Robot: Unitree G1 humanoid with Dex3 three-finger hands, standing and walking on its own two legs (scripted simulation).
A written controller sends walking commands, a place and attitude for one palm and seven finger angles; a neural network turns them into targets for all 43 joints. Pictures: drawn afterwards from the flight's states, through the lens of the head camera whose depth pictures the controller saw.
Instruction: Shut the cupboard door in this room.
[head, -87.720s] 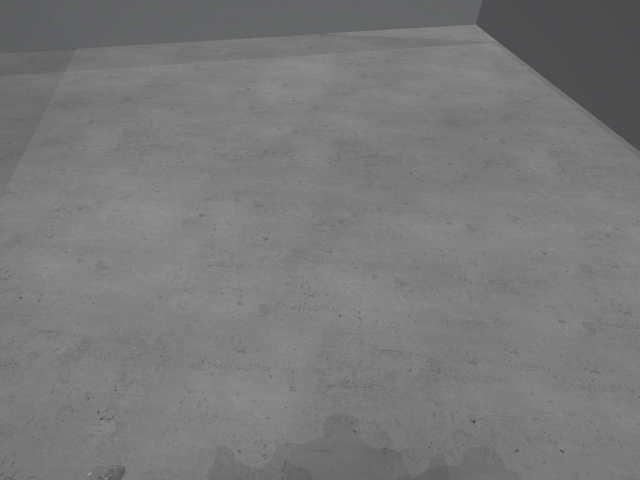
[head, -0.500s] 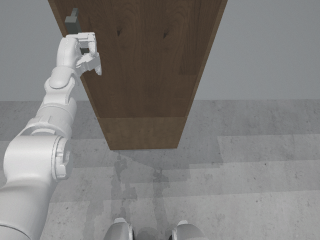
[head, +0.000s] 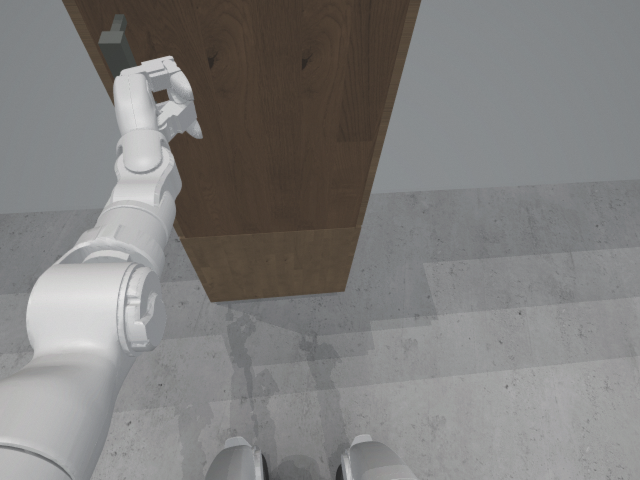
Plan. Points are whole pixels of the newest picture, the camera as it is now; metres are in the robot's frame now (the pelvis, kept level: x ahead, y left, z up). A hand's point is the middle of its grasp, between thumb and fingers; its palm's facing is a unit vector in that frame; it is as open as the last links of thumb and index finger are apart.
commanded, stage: pull the fist back off the door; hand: left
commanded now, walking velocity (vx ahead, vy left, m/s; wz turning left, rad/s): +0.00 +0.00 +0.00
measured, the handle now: (136, 80) +0.60 +0.17 +0.13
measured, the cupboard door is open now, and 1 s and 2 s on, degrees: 0 0 0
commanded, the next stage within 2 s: draw the hand back to the body in 0.48 s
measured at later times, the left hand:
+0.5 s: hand (194, 145) +0.49 +0.09 +0.13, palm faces +0.13 -0.99 -0.01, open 3.1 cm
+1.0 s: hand (139, 190) +0.40 +0.13 +0.16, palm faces +0.15 -0.99 -0.02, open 3.1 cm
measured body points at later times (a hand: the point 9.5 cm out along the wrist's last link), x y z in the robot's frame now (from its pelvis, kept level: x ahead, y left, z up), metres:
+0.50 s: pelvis +0.06 -0.01 +0.03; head +0.10 -0.03 +0.48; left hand +0.47 +0.15 +0.13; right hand +0.13 -0.27 -0.10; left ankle +0.08 +0.12 -0.68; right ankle +0.02 -0.12 -0.68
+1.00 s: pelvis +0.05 -0.03 +0.04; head +0.04 -0.05 +0.49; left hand +0.38 +0.18 +0.17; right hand +0.20 -0.26 -0.07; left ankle +0.08 +0.12 -0.68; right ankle +0.02 -0.12 -0.68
